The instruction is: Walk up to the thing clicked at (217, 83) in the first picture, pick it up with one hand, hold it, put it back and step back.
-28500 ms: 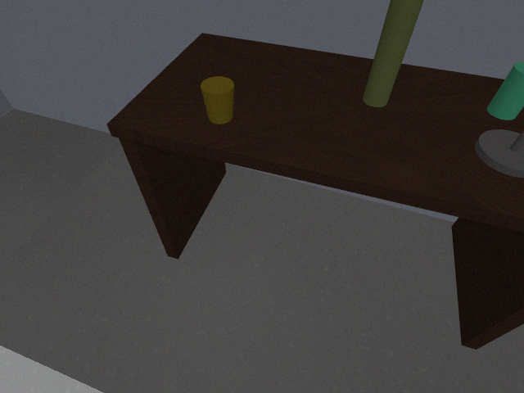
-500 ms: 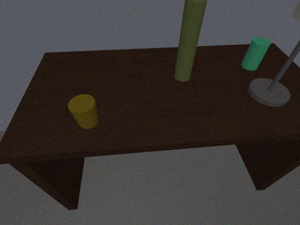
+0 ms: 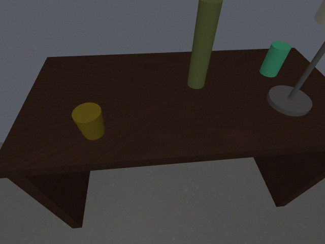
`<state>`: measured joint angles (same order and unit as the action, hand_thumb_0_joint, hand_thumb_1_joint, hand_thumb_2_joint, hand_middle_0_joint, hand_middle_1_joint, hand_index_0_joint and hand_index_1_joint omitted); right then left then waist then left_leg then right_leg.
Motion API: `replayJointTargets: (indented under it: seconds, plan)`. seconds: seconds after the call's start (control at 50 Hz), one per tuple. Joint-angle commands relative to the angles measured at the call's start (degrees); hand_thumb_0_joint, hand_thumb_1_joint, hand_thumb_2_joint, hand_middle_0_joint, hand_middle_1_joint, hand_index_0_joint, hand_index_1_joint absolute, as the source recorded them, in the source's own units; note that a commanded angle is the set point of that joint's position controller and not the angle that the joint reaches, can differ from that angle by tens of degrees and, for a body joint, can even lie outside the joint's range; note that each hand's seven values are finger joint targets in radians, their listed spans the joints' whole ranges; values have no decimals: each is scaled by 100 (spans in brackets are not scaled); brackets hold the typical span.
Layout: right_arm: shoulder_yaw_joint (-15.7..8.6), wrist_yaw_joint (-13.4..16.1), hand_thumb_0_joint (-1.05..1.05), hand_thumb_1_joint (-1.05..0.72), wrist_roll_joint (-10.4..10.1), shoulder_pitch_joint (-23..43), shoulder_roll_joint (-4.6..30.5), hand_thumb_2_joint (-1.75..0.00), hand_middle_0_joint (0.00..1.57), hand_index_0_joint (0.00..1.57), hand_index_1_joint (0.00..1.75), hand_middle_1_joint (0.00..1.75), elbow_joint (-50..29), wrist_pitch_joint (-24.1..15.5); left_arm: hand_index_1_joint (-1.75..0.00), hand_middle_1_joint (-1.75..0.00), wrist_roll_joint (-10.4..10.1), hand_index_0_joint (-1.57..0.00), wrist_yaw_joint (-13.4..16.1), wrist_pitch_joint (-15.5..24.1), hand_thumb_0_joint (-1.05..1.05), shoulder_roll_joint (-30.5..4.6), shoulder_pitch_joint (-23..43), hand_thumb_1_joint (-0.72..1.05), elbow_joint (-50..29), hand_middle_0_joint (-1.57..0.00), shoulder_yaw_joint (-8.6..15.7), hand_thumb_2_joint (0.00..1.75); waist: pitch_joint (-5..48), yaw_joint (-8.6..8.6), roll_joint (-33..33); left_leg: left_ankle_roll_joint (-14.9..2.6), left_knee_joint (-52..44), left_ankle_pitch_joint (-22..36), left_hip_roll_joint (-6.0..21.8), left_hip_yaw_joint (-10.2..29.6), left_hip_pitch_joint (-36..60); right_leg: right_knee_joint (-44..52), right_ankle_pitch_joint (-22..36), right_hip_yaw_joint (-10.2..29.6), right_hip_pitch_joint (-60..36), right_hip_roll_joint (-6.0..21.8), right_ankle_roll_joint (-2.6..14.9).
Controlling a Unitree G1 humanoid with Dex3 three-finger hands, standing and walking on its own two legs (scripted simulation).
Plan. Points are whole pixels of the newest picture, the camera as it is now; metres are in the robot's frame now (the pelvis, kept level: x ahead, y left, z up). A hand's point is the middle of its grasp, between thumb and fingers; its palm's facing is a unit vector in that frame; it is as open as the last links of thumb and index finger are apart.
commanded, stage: stand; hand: left
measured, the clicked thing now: (90, 122) +0.48 +0.23 -0.01
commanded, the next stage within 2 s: step back in 0.28 s
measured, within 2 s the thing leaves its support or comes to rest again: neither
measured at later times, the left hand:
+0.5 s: hand out of the picture +0.06 +0.26 -0.17, palm faces -0.03 -0.91 -0.41, open 7.3 cm
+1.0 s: hand out of the picture -0.03 +0.28 -0.18, palm faces +0.01 -0.94 -0.34, open 7.4 cm
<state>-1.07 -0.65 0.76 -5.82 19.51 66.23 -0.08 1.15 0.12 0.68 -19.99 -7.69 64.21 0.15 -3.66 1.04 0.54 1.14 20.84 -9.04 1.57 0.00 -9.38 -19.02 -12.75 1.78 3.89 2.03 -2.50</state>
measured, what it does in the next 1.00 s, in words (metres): walks backwards: left foot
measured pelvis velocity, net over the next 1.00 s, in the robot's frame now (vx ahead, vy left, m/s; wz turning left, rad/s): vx -0.14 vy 0.02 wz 0.03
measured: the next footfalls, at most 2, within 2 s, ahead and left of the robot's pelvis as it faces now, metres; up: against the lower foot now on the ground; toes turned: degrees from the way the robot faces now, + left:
left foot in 0.80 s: -0.10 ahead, +0.10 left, +0.00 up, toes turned +1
right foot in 1.22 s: -0.16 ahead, -0.10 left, +0.00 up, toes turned +1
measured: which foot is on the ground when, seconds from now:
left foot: down 0.00-0.52, up 0.54-0.78, down 0.80-1.00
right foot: down 0.00-0.82, up 0.84-1.00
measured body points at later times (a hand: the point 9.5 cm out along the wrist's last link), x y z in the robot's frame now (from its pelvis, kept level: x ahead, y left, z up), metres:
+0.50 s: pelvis -0.04 -0.02 -0.02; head +0.02 -0.02 +0.43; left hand +0.06 +0.31 -0.14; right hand +0.07 -0.33 -0.15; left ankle +0.03 +0.13 -0.75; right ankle -0.02 -0.15 -0.75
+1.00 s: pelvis -0.14 +0.02 -0.01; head -0.07 +0.05 +0.43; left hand -0.03 +0.33 -0.15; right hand -0.05 -0.29 -0.12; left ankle -0.14 +0.10 -0.75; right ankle -0.14 -0.14 -0.66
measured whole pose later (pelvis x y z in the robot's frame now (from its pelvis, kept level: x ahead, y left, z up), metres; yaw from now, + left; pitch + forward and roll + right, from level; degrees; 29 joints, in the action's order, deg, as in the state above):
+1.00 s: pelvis -0.14 +0.02 -0.01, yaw +2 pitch -1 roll -2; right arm -2.2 0.3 2.1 -8.6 19.4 52.8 2.6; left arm 0.5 1.6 -3.8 -22.3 -5.6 49.5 3.6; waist -10.8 0.4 2.6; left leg -2.9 32.1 -16.9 -0.8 0.7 -13.8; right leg -65.9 -28.0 9.4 27.9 -7.2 0.4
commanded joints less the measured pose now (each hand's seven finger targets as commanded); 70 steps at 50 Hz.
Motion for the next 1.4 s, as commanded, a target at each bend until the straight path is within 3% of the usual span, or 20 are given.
replayJointTargets:
  seconds: [0.0,0.24,0.34,0.44,0.5,0.54,0.6,0.7,0.76,0.78,0.82,0.84,0.92,1.06,1.18,1.22,1.24,1.26,1.34,1.38]
  plan:
    - [-224,83,0,-90,-21,239,1278,-90,20,20,30,30,-309,-138,-30,-30,-41,-20,62,114,0,-1187,124,90,-323,-20,251,90,449,-65,-181,-199,-339,380,553,457,411,386,600,297,357,525,312]
    - [-194,106,0,-90,-39,164,1261,-90,20,20,30,30,-316,-143,-30,-30,-53,-20,67,77,0,-1198,115,90,-303,-20,247,90,399,-65,-109,-198,-339,637,562,445,412,301,743,246,312,513,306]
    - [-419,90,0,-90,-151,172,1591,-90,20,20,30,30,-742,41,-30,-30,-185,-20,125,-80,0,-1271,-56,90,-668,-20,474,90,619,-54,-455,-865,373,2877,921,754,185,-1354,1550,-111,594,34,415]
    - [-559,110,0,-90,-101,544,1676,-90,20,20,30,30,-1232,195,-30,-30,-90,-20,95,-203,0,-1242,-465,90,-858,-20,523,90,1014,-234,-832,-1107,921,1474,965,800,-462,-1951,424,86,607,70,683]
    - [-455,89,0,-90,-118,607,1174,-90,20,20,30,30,-1467,305,-30,-30,12,-20,73,-141,0,-1955,-154,90,-1128,-20,718,90,456,-322,1065,-333,3215,-1704,-817,66,-1268,126,1472,2045,1159,1683,1546]
    - [-472,111,0,-90,-16,141,1232,-90,20,20,30,30,-1452,358,-30,-30,122,-20,112,-86,0,-2135,275,90,-1444,-20,773,90,355,-204,1032,-335,4497,-2514,-642,754,-1352,-65,1880,2329,1758,2098,1977]
    - [-534,84,0,-90,-210,-339,1366,-90,20,20,30,30,-1320,333,-30,-30,143,-20,144,-109,0,-1707,899,90,-1672,-20,700,90,488,131,936,-201,4789,-1908,-758,776,-1484,-440,1887,1077,1310,1237,1513]
    - [-402,151,0,-90,-79,-291,1330,-90,20,20,30,30,-1560,225,-30,-30,110,-20,239,-171,0,-1588,256,90,-1794,-20,740,90,943,-300,1070,-127,2511,-2026,-249,571,-1790,-1115,2706,1246,-481,1485,1453]
    - [-445,166,0,-90,49,-648,1288,-90,20,20,30,30,-1453,129,-30,-30,-61,-20,193,-277,0,-1638,336,90,-1874,-20,693,90,933,-45,1037,-250,342,-744,-258,154,-719,-1785,2981,867,-92,1204,1142]
    - [-504,170,0,-90,122,-584,1405,-90,20,20,30,30,-1488,91,-30,-30,-94,-20,176,-319,0,-1516,186,90,-1929,-20,639,90,905,-93,568,-301,-43,597,-5,507,-73,-2157,2369,601,602,830,854]
    - [-689,131,0,-90,216,-244,2183,-90,20,20,30,30,-1677,96,-30,-30,-133,-20,211,-355,0,-1067,85,90,-1988,-20,581,90,840,-219,-1201,-1026,236,3003,1486,2329,865,-3607,-2230,202,2719,-907,366]
    - [-722,124,0,-90,156,-464,2430,-90,20,20,30,30,-1720,98,-30,-30,-45,-20,302,-355,0,-1235,465,90,-2008,-20,664,90,749,250,-1658,-1510,58,2831,1993,2856,-12,-4319,-2791,921,2328,-866,287]
    - [-519,244,0,-90,136,310,1528,-90,20,20,30,30,-1900,101,-30,-30,-129,-20,228,-336,0,-1264,-49,90,-1820,-20,657,90,411,-340,-918,-888,482,2953,919,1029,483,-5105,-1420,1020,2883,-896,377]
    - [-580,278,0,-90,36,-417,1487,-90,20,20,30,30,-1971,134,-30,-30,-27,-20,178,-203,0,-1144,48,90,-2011,-20,657,90,511,171,-843,-1489,759,2772,1227,1172,1081,-3389,-1492,460,2418,-602,82]
    - [-590,178,0,-90,-18,139,1663,-90,20,20,30,30,-2239,215,-30,-30,58,-20,102,-138,0,-1088,-783,90,-1668,-20,699,90,767,-224,-903,-1194,996,1034,1244,1191,-51,-907,-249,-62,779,-363,379]
    - [-523,156,0,-90,-101,135,1393,-90,20,20,30,30,-2262,236,-30,-30,165,-20,99,-66,0,-1523,-774,90,-1678,-20,817,90,731,-224,166,-579,1770,-239,548,838,-1182,-509,569,1313,296,405,798]
    - [-444,156,0,-90,-98,199,1173,-90,20,20,30,30,-2298,243,-30,-30,99,-20,71,-66,0,-1829,-546,90,-1813,-20,898,90,295,-292,1095,-222,2694,-1721,-504,369,-1736,39,373,2510,730,1279,1467]
    - [-525,232,0,-90,-48,179,1288,-90,20,20,30,30,-2229,295,-30,-30,152,-20,79,-65,0,-2173,-105,90,-2020,-20,931,90,7,-379,1504,-95,4178,-2768,-673,649,-1399,360,437,3212,1930,2098,2137]
    - [-484,203,0,-90,-129,-484,1339,-90,20,20,30,30,-1858,241,-30,-30,72,-20,133,-66,0,-1423,386,90,-2269,-20,811,90,197,16,531,-88,4845,-1880,-943,1080,-1534,-300,1659,1310,1379,1001,1356]
    - [-463,237,0,-90,-89,-625,1364,-90,20,20,30,30,-1869,212,-30,-30,109,-20,124,-106,0,-1384,299,90,-2335,-20,829,90,429,-134,544,9,4885,-1806,-945,918,-1559,-386,1385,1159,1044,896,1338]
